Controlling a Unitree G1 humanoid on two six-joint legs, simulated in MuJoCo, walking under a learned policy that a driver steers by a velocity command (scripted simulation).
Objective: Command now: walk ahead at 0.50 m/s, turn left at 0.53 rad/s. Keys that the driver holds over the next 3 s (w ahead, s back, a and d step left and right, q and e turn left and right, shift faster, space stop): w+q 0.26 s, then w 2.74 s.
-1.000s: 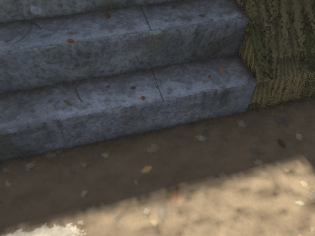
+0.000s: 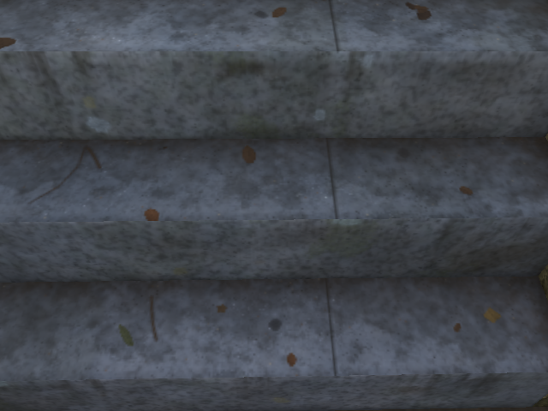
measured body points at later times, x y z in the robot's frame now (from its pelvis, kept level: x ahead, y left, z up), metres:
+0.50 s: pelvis +0.19 +0.01 +0.02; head +0.20 +0.00 +0.46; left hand +0.25 +0.26 -0.10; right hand +0.33 -0.22 -0.12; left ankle +0.11 +0.06 -0.69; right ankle +0.25 -0.07 -0.72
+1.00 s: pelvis +0.24 +0.05 +0.02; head +0.24 +0.06 +0.47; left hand +0.25 +0.28 -0.12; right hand +0.41 -0.12 -0.11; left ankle +0.20 +0.14 -0.72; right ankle +0.25 -0.07 -0.72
